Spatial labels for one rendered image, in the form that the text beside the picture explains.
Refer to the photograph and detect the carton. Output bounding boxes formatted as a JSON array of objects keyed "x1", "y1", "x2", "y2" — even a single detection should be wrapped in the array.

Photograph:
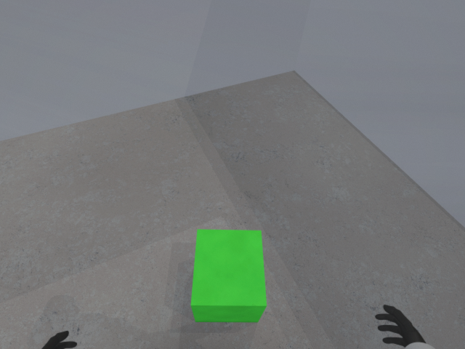
[{"x1": 191, "y1": 229, "x2": 267, "y2": 322}]

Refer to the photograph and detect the robot left hand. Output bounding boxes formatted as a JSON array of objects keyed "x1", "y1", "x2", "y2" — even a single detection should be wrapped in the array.
[{"x1": 42, "y1": 331, "x2": 77, "y2": 349}]

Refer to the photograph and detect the robot right hand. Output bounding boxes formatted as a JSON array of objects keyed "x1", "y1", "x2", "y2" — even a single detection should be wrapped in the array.
[{"x1": 375, "y1": 305, "x2": 426, "y2": 347}]

